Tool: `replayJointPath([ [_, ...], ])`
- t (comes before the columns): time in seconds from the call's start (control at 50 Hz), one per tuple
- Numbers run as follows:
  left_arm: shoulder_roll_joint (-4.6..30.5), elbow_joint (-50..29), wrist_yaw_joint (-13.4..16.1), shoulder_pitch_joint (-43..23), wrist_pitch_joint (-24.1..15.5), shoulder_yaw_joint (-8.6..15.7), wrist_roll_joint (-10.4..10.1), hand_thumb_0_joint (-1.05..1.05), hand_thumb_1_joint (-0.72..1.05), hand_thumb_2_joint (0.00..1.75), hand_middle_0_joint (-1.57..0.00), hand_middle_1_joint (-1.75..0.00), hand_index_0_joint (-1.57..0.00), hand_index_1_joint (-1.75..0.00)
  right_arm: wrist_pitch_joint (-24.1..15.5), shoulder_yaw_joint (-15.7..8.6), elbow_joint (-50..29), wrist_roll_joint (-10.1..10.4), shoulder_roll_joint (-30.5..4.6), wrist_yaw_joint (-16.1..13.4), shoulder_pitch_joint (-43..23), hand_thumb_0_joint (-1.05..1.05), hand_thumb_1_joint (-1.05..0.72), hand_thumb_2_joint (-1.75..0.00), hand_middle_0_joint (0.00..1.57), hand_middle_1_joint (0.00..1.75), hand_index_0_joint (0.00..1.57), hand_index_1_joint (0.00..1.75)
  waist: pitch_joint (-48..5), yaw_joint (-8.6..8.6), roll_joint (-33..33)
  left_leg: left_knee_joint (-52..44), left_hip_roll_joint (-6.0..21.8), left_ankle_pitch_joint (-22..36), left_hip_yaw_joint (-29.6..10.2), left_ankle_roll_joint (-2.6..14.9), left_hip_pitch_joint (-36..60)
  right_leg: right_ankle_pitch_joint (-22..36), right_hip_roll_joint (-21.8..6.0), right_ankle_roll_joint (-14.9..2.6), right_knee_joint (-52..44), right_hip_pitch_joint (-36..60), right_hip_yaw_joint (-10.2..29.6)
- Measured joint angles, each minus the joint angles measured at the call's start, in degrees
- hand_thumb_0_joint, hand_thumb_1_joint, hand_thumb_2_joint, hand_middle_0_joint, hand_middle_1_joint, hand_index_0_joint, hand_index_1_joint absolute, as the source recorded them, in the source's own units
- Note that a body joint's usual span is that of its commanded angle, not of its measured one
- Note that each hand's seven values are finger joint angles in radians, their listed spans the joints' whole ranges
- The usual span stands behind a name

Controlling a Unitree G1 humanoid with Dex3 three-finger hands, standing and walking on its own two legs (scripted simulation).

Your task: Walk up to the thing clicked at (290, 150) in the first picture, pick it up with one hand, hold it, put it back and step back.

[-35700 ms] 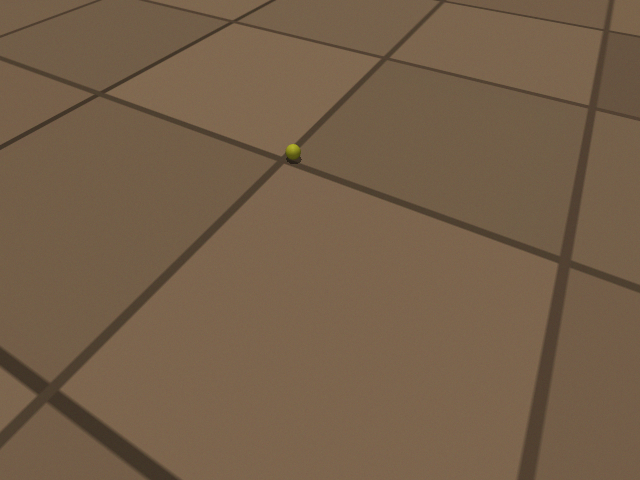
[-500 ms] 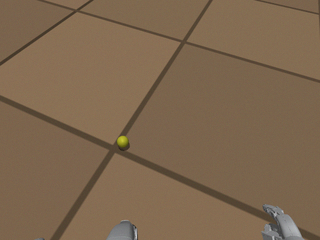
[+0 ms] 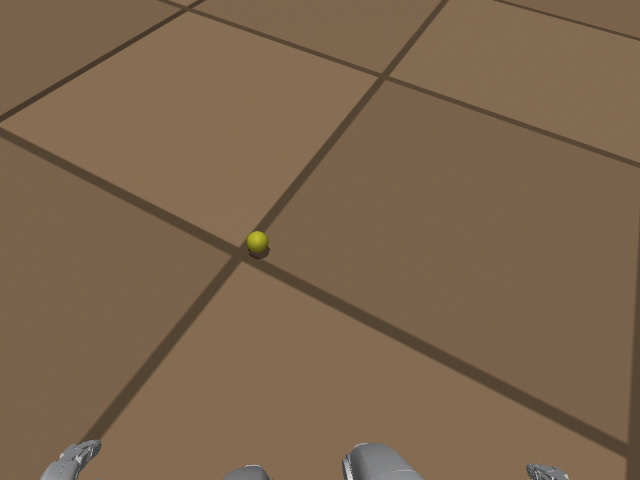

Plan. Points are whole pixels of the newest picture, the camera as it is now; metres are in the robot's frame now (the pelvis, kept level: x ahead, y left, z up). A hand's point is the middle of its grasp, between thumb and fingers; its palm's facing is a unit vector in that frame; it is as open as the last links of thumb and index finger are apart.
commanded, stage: step back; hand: left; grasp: from above
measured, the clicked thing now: (257, 241) +0.93 +0.18 -0.72
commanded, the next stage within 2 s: stand in 1.28 s
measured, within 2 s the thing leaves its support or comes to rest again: neither
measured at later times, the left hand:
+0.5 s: hand out of the picture -0.07 +0.27 -0.14, palm faces +0.04 -0.91 -0.42, open 7.4 cm
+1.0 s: hand out of the picture +0.00 +0.24 -0.14, palm faces +0.06 -0.92 -0.38, open 7.4 cm
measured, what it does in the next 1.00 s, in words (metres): steps on the spot: right foot, then left foot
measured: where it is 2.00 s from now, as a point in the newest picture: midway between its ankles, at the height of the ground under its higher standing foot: outside the picture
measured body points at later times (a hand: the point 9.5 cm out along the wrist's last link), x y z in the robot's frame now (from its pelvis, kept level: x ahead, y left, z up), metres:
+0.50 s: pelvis -0.11 -0.02 +0.00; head -0.09 -0.02 +0.45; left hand -0.08 +0.32 -0.11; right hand -0.05 -0.33 -0.13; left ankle -0.09 +0.11 -0.73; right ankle -0.10 -0.15 -0.73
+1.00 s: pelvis -0.06 -0.03 +0.00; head -0.04 -0.04 +0.45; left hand -0.01 +0.29 -0.12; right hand +0.03 -0.34 -0.13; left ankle -0.02 +0.11 -0.73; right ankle -0.07 -0.14 -0.73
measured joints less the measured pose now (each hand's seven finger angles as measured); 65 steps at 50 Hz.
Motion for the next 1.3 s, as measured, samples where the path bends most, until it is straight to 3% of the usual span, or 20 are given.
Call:
replayJointPath([
  [0.06,-0.1,0.5,-0.3,1.3,-0.6,-0.1,0.3,0.01,0.9,0.9,-0.21,-0.3,-0.2,-0.3,0.0,-0.4,-1.4,-0.2,-0.7,-0.1,-1.9,0.01,-0.9,-0.9,0.21,0.3,0.21,0.3,-0.4,0.43,0.7,-0.3,1.5,2.1,0.6,-0.38,-2.2,-0.3,-1.7,0.89,-8.0,5.2,-1.4],
  [0.12,-0.1,2.4,-0.8,2.7,-1.6,-0.2,0.6,0.01,0.9,0.9,-0.21,-0.3,-0.2,-0.3,0.1,-0.7,-2.6,-0.2,-1.7,0.2,-3.6,0.01,-0.9,-0.9,0.21,0.3,0.21,0.3,-1.2,0.83,1.2,1.1,2.8,3.3,1.4,-1.28,-5.2,1.9,-3.9,0.26,-23.9,12.2,-3.7],
  [0.16,-0.9,4.3,-0.8,3.4,-2.6,0.0,1.2,0.01,0.9,0.9,-0.21,-0.3,-0.2,-0.3,0.6,-1.0,-2.5,0.0,-2.9,0.4,-4.5,0.01,-0.9,-0.9,0.21,0.3,0.21,0.3,-1.2,0.79,3.3,3.9,4.1,2.2,0.2,-1.47,-7.5,6.0,-2.9,-0.22,-30.5,14.8,-5.1],
  [0.22,-1.9,5.9,-1.2,5.8,-2.7,-0.4,2.0,0.01,0.9,0.9,-0.21,-0.3,-0.2,-0.3,1.5,-1.8,-0.8,0.3,-3.1,0.0,-3.2,0.01,-0.9,-0.9,0.21,0.3,0.21,0.3,-2.9,1.63,3.2,12.3,-0.7,-9.7,-4.5,-1.68,-10.0,6.7,-3.6,-1.09,-28.6,12.6,-4.8],
  [0.26,-2.4,6.8,-1.1,7.1,-2.9,-0.6,2.1,0.01,0.9,0.9,-0.21,-0.3,-0.21,-0.3,1.4,-1.9,0.3,0.7,-3.6,0.0,-1.4,0.01,-0.91,-0.9,0.21,0.3,0.21,0.3,-3.7,1.99,3.1,19.1,-3.6,-10.0,-6.1,-1.78,-10.7,7.9,-4.6,-1.01,-29.6,12.5,-4.7],
  [0.3,-2.6,7.4,-1.0,7.8,-3.2,-0.4,2.2,0.01,0.9,0.9,-0.21,-0.3,-0.21,-0.3,0.9,-2.1,1.5,0.7,-4.1,0.2,0.5,0.01,-0.91,-0.9,0.21,0.3,0.21,0.3,-4.3,2.02,3.4,21.9,-4.3,-9.5,-5.9,-2.11,-9.8,9.0,-5.3,-0.75,-30.7,12.5,-5.3],
  [0.42,-1.0,7.3,-1.3,8.2,-4.6,0.1,2.3,0.01,0.9,0.9,-0.21,-0.3,-0.21,-0.3,0.5,-2.1,6.0,-0.1,-3.7,1.6,5.0,0.01,-0.91,-0.9,0.2,0.3,0.2,0.3,-5.5,2.0,3.7,7.9,-1.4,-13.5,-2.0,-2.42,0.3,9.3,-6.8,-0.47,-30.5,11.8,-8.3],
  [0.44,-0.6,7.3,-1.3,8.0,-4.5,0.0,2.2,0.01,0.9,0.9,-0.21,-0.3,-0.21,-0.3,0.2,-2.2,6.7,-0.1,-3.4,1.8,5.2,0.01,-0.91,-0.9,0.2,0.3,0.2,0.3,-5.6,1.88,3.4,3.8,-1.2,-12.2,-1.2,-2.08,2.4,9.1,-7.3,-0.2,-30.0,11.6,-8.7],
  [0.48,0.3,7.7,-1.3,7.6,-4.0,-0.1,1.9,0.01,0.9,0.9,-0.21,-0.3,-0.21,-0.3,-0.5,-2.3,7.8,-0.1,-2.0,1.9,4.7,0.01,-0.91,-0.9,0.2,0.3,0.2,0.3,-4.4,2.23,0.9,-0.7,-2.9,-4.1,0.2,-1.31,4.7,8.6,-9.1,0.15,-28.7,11.5,-7.6],
  [0.56,0.8,9.9,-1.5,7.5,-3.3,-0.3,1.0,0.01,0.9,0.9,-0.21,-0.3,-0.2,-0.3,-2.2,-2.0,6.8,-0.3,-0.3,2.3,4.7,0.01,-0.91,-0.9,0.21,0.3,0.21,0.3,-5.6,0.95,0.4,-2.0,-2.5,-3.3,0.5,0.56,4.9,2.2,-6.9,-0.91,-20.7,8.4,-5.6],
  [0.64,1.1,10.2,-1.9,7.0,-4.3,-0.2,0.8,0.01,0.9,0.9,-0.21,-0.3,-0.2,-0.3,-3.0,-1.5,6.0,-0.4,0.5,2.4,4.3,0.01,-0.9,-0.9,0.21,0.3,0.21,0.3,-5.9,-0.12,0.3,-4.1,-1.3,-2.3,0.3,-0.02,5.9,1.9,-6.4,-0.89,-21.3,7.4,-6.8],
  [0.7,0.7,10.1,-2.0,6.4,-5.1,0.0,1.0,0.01,0.9,0.9,-0.21,-0.3,-0.2,-0.3,-2.5,-1.5,5.7,-0.2,0.0,2.4,3.8,0.01,-0.9,-0.9,0.21,0.3,0.21,0.3,-6.0,-0.56,1.1,-3.0,-0.1,-3.2,0.0,-0.98,5.7,5.4,-5.9,-0.86,-29.4,9.7,-8.1],
  [0.74,0.0,10.1,-1.6,5.9,-5.9,0.1,1.4,0.01,0.9,0.9,-0.21,-0.3,-0.2,-0.3,-1.8,-1.6,5.6,0.3,-0.7,2.2,3.5,0.01,-0.9,-0.9,0.21,0.3,0.21,0.3,-5.8,-0.4,2.5,0.5,1.1,-5.4,-0.7,-1.61,4.8,13.2,-4.6,-1.15,-34.5,11.8,-9.1],
  [0.82,-1.9,9.6,-1.3,5.2,-6.9,-0.3,1.7,0.01,0.9,0.9,-0.21,-0.3,-0.2,-0.3,-0.9,-1.7,6.7,0.6,-1.5,1.0,3.2,0.01,-0.91,-0.9,0.21,0.3,0.21,0.3,-6.1,0.8,3.3,13.0,-1.4,-13.7,-3.7,-0.93,-0.2,12.3,-4.7,-1.84,-33.8,12.5,-9.8],
  [0.88,-3.1,9.3,-1.1,5.1,-7.4,-1.0,1.4,0.01,0.9,0.9,-0.21,-0.3,-0.2,-0.3,-1.5,-1.8,7.0,0.7,-2.3,0.9,2.8,0.01,-0.91,-0.9,0.21,0.3,0.21,0.3,-5.6,1.25,3.9,14.2,-1.2,-12.4,-3.3,-1.14,-2.2,12.3,-5.2,-1.46,-35.4,14.2,-10.0],
  [0.96,-3.0,9.6,-1.0,4.4,-7.1,-1.6,1.1,0.01,0.9,0.9,-0.21,-0.3,-0.21,-0.3,-1.8,-1.6,7.5,0.7,-2.4,1.1,1.5,0.01,-0.91,-0.9,0.2,0.3,0.2,0.3,-4.6,1.35,3.5,6.1,0.6,-9.5,-0.6,-1.29,-1.0,10.9,-6.2,-0.77,-34.6,14.8,-10.3],
  [1.02,-2.4,9.5,-0.7,3.5,-6.2,-1.8,0.5,0.01,0.9,0.9,-0.21,-0.3,-0.21,-0.3,-2.3,-1.6,8.1,0.6,-1.8,0.8,0.0,0.01,-0.91,-0.9,0.2,0.3,0.2,0.3,-3.4,1.17,2.3,-1.7,0.6,1.3,1.3,-1.51,1.8,8.4,-7.4,0.16,-30.9,14.0,-10.1],
  [1.12,-1.2,10.7,-0.2,1.6,-4.6,-2.0,-0.4,0.01,0.9,0.9,-0.21,-0.3,-0.2,-0.3,-2.2,-0.5,8.7,1.0,0.4,0.7,-3.2,0.01,-0.91,-0.9,0.2,0.3,0.21,0.3,-3.4,1.51,0.8,0.6,0.8,-1.7,2.3,-1.64,1.0,7.8,-6.8,-0.17,-30.4,13.5,-7.7],
  [1.16,-1.1,11.5,-0.1,1.1,-4.9,-2.1,-0.1,0.01,0.9,0.9,-0.21,-0.3,-0.2,-0.3,-1.8,-0.1,9.0,1.1,0.9,0.7,-4.7,0.01,-0.91,-0.9,0.21,0.3,0.21,0.3,-3.6,1.44,1.3,1.1,1.8,-2.1,2.1,-1.93,0.7,8.6,-5.9,0.75,-32.2,14.2,-7.8],
  [1.3,-1.5,14.5,-0.4,0.0,-5.5,-2.9,0.0,0.01,0.9,0.9,-0.21,-0.3,-0.2,-0.3,-2.0,0.7,11.0,1.5,1.6,1.1,-8.6,0.01,-0.91,-0.9,0.21,0.3,0.21,0.3,-4.5,1.08,1.6,-3.5,1.8,-0.2,3.0,-1.83,3.5,11.3,-5.8,1.06,-37.1,16.8,-7.0],
])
